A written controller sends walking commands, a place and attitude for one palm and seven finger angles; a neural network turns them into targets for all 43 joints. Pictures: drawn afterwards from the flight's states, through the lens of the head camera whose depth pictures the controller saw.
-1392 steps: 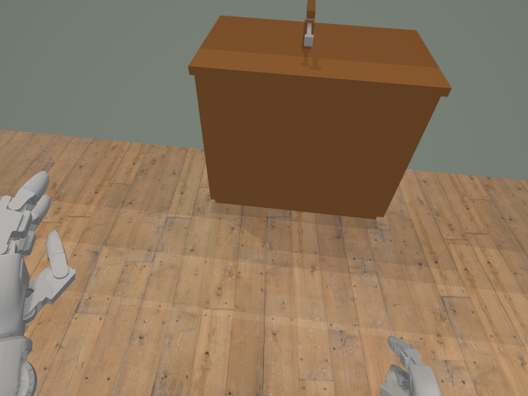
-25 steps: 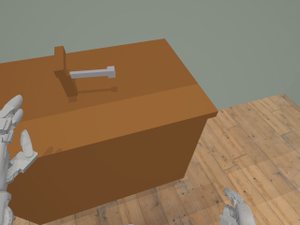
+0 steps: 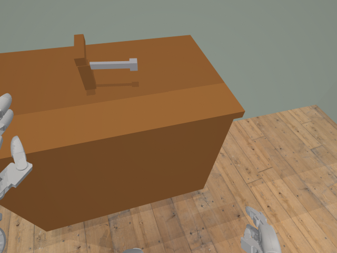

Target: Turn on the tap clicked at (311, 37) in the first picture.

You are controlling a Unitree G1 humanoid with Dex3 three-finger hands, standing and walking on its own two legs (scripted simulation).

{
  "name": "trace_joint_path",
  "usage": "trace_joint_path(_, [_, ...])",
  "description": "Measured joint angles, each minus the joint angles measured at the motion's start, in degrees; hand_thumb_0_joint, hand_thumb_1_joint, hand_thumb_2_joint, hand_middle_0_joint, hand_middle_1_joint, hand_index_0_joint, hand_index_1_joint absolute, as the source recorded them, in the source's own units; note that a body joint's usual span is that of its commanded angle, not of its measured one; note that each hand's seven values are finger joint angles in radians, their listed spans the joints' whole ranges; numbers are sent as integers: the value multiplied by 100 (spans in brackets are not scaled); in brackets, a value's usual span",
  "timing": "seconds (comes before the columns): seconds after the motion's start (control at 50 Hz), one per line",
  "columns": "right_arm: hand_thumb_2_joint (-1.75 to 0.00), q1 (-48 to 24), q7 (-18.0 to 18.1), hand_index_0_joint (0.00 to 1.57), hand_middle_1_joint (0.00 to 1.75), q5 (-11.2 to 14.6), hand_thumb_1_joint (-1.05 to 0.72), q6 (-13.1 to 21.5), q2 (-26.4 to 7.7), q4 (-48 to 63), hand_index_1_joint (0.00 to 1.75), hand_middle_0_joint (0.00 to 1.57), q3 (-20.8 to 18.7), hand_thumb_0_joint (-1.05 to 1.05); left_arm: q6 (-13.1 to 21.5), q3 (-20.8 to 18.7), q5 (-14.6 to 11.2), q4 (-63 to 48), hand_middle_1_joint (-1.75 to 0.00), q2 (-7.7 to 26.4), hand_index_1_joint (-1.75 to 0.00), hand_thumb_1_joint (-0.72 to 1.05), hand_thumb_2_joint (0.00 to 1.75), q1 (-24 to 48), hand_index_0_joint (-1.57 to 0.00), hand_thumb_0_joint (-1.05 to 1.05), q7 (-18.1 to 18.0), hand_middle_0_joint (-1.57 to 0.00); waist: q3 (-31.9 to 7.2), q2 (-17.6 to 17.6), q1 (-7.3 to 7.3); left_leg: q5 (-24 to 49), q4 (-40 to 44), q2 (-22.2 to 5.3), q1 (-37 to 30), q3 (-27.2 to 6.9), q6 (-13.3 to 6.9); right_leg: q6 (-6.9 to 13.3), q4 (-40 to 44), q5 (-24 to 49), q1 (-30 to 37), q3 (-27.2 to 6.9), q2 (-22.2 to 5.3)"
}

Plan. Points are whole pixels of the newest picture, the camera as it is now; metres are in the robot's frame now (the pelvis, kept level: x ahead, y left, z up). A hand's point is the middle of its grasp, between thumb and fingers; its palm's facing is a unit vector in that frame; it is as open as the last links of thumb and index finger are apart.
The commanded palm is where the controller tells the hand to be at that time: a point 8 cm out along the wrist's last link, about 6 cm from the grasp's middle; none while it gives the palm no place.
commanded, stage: step back with the hand held close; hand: left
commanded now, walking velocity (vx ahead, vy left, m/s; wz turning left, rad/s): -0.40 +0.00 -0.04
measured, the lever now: (133, 64) +0.63 +0.18 +0.09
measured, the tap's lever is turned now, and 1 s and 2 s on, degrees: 80 80 80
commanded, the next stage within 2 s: stop stepping back and stand still in 0.12 s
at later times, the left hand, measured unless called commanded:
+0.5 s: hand out of the picture +0.07 +0.25 +0.16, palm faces +0.45 -0.81 -0.38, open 7.4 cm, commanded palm +0.02 +0.28 +0.19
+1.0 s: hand out of the picture +0.03 +0.21 +0.16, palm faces +0.44 -0.82 -0.37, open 7.4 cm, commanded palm -0.02 +0.25 +0.19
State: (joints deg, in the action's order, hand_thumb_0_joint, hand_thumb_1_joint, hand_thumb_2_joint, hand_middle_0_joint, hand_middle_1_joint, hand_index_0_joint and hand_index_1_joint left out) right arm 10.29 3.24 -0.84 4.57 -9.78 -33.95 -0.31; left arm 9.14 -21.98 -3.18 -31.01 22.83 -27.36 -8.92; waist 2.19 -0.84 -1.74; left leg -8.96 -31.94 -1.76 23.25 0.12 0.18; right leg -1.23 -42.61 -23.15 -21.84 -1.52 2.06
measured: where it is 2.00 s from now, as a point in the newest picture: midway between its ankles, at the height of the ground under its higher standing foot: outside the picture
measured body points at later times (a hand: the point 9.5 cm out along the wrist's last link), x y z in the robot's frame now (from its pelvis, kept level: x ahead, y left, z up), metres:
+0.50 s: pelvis -0.13 -0.01 +0.00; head -0.14 +0.00 +0.45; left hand +0.04 +0.29 +0.18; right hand +0.02 -0.26 -0.08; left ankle -0.12 +0.13 -0.73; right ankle -0.07 -0.11 -0.72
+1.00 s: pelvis -0.17 -0.03 +0.00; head -0.18 -0.04 +0.45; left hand +0.00 +0.26 +0.18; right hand -0.02 -0.25 -0.10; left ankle -0.15 +0.11 -0.70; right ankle -0.14 -0.13 -0.73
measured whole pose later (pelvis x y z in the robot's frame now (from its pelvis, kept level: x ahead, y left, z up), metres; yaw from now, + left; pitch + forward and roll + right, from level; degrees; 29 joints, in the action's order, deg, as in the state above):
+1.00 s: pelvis -0.17 -0.03 +0.00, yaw +2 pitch -2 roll -1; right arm 14.1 2.7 0.0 5.4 -10.5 -38.3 1.3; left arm 6.3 -17.8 -2.2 -26.3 19.1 -25.2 -8.2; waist 1.4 1.9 -0.6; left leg -22.1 -48.5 -3.2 22.6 -0.7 -0.3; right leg 2.5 -32.5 -13.6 -15.2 3.6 1.1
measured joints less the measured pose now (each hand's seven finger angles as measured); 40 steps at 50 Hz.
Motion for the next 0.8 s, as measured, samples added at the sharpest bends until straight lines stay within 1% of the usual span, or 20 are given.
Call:
trace_joint_path(0.06, [-90,-64,-64,20,30,-16,-91,55,62,-53,30,20,118,1,-70,154,8,33,-30,-181,-30,89,89,138,-21,2,21,-21,-18,48,-111,215,159,-100,72,69,76,-7,773,330,553,-29,-15])
trace_joint_path(0.1, [-90,-206,-81,20,30,-24,-91,23,10,-85,30,20,162,1,-94,334,51,81,-30,-353,-30,89,89,300,-21,2,87,-21,105,331,-110,300,105,-305,176,-49,106,155,1169,829,664,79,191])
trace_joint_path(0.12, [-90,-252,-88,20,30,4,-91,-16,8,-101,30,21,161,1,-102,429,42,74,-30,-383,-30,89,89,335,-21,2,116,-21,136,388,-79,10,-42,-319,275,-111,110,220,1229,911,640,115,237])
trace_joint_path(0.18, [-90,-258,-93,21,30,47,-91,-152,65,-121,30,21,123,1,-91,609,14,-45,-30,-329,-30,89,89,148,-21,2,186,-21,41,150,16,-1136,-1585,43,687,-180,181,300,1300,1046,425,48,71])
trace_joint_path(0.22, [-90,-224,-57,21,30,37,-91,-254,82,-65,30,21,132,1,-81,560,17,-146,-30,-230,-30,89,89,-116,-21,2,199,-21,-38,-39,112,-1405,-1977,174,621,-73,206,293,1412,1207,318,-42,-46])
trace_joint_path(0.26, [-90,-166,2,21,30,35,-91,-319,65,17,30,21,123,1,-60,451,21,-184,-31,-98,-30,88,89,-290,-22,1,171,-21,-105,-175,208,-1501,-1752,195,337,29,175,265,1491,1361,203,-83,-130])
trace_joint_path(0.3, [-90,-71,49,20,30,67,-91,-328,-13,96,30,21,85,1,-61,342,17,-144,-31,16,-30,88,89,-356,-22,1,120,-21,-165,-238,297,-1362,-1098,172,-111,73,87,225,1481,1454,72,-62,-196])
trace_joint_path(0.34, [-90,80,92,20,30,105,-91,-285,-192,206,30,21,30,1,-92,284,-6,-108,-31,54,-30,88,89,-364,-22,1,63,-22,-223,-137,372,-1114,-137,55,-690,36,-58,170,1348,1466,-80,48,-188])
trace_joint_path(0.36, [-90,141,124,20,30,119,-91,-237,-276,228,30,21,-23,1,-105,269,-20,-94,-31,66,-30,88,89,-317,-22,1,39,-22,-211,-76,408,-842,177,6,-811,-34,-28,142,1235,1447,-160,130,-192])
trace_joint_path(0.4, [-90,218,179,20,30,166,-91,-192,-291,139,30,20,-76,1,-144,208,-41,22,-31,86,-30,88,89,-224,-22,1,-3,-21,-89,-216,343,-666,152,115,-852,-8,73,78,963,1026,-186,38,-258])
trace_joint_path(0.44, [-90,374,187,20,30,176,-91,-98,-282,58,30,20,-73,1,-209,161,-10,141,-31,12,-30,88,89,-258,-22,1,-44,-21,-126,-225,297,-634,195,135,-917,-1,79,22,610,574,-163,56,-235])
trace_joint_path(0.5, [-90,613,147,20,30,183,-91,56,-251,-87,30,20,-31,1,-261,179,52,278,-31,-129,-30,89,89,-213,-22,2,-80,-21,-235,-144,249,-661,119,109,-919,-72,45,-4,843,485,285,184,-160])
trace_joint_path(0.56, [-90,602,105,20,30,114,-91,51,-241,-303,30,20,13,1,-262,305,122,432,-30,-356,-30,89,89,45,-21,2,-72,-21,-227,38,174,-1229,-364,-4,-738,-156,-44,262,1101,1018,415,282,-22])
trace_joint_path(0.6, [-90,509,71,20,30,83,-91,13,-203,-448,30,20,28,1,-293,413,132,437,-30,-446,-30,89,89,213,-21,2,-51,-21,-215,4,138,-1612,-1042,49,-487,-113,-126,405,1086,1168,366,282,-32])
trace_joint_path(0.64, [-90,394,45,20,30,62,-91,-9,-155,-559,30,20,70,1,-285,501,114,440,-30,-476,-30,89,89,314,-21,2,-25,-21,-201,-105,152,-1658,-1544,109,-348,35,-154,441,1077,1296,331,248,-92])
trace_joint_path(0.66, [-90,354,40,20,30,56,-91,-22,-132,-575,30,20,97,1,-286,530,104,435,-30,-467,-30,89,89,324,-21,2,-18,-21,-220,-151,180,-1694,-1507,112,-384,119,-175,437,1055,1274,301,242,-122])
trace_joint_path(0.7, [-90,308,60,20,30,43,-91,-37,-122,-489,30,21,156,1,-299,542,79,374,-30,-419,-30,89,89,277,-21,2,-10,-21,-273,-151,247,-1832,-837,73,-669,182,-240,415,851,957,150,280,-132])
trace_joint_path(0.72, [-90,280,77,20,30,28,-91,-20,-133,-410,30,21,169,1,-300,522,65,327,-30,-382,-30,89,89,260,-21,2,-11,-21,-277,-96,287,-1790,-499,40,-740,116,-271,385,599,540,1,296,-88])
trace_joint_path(0.76, [-90,220,86,20,30,29,-91,29,-51,-314,30,21,152,1,-324,406,98,326,-30,-250,-30,89,89,272,-21,2,-5,-21,-182,-98,294,-981,-428,2,-722,194,-245,254,-589,-25,-372,216,-8])
trace_joint_path(0.8, [-90,289,42,20,30,58,-91,110,59,-301,30,20,130,1,-298,289,126,441,-31,-100,-30,89,89,317,-21,2,21,-21,-202,-92,328,-721,-315,4,-760,188,-225,173,-1747,-27,-632,195,11])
